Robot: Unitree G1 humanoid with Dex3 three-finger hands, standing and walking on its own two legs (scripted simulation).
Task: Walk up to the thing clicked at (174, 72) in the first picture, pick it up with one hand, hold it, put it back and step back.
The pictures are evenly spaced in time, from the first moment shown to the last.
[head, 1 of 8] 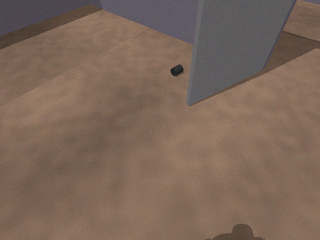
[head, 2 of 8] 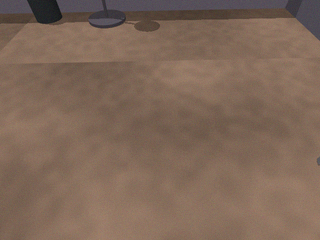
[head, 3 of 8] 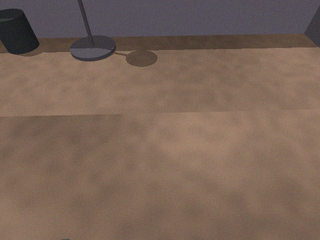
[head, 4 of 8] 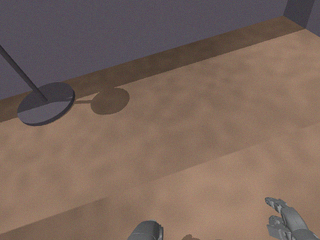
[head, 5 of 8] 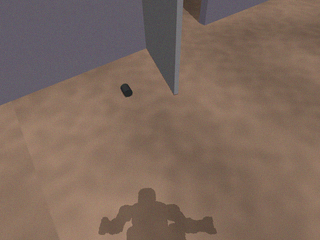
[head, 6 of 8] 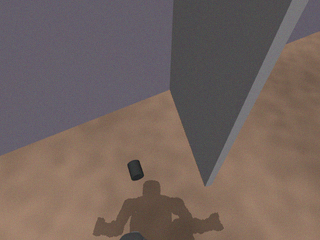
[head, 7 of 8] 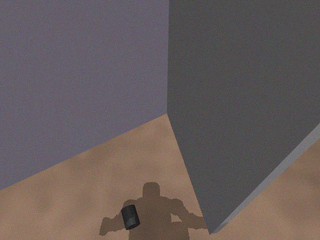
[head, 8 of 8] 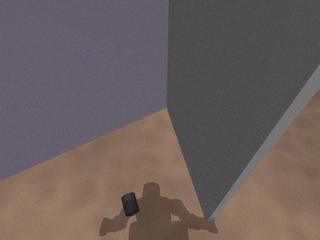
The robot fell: no
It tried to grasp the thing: no
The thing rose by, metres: 0.00
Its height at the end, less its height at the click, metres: +0.00
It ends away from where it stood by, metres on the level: 0.00
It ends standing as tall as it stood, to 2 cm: yes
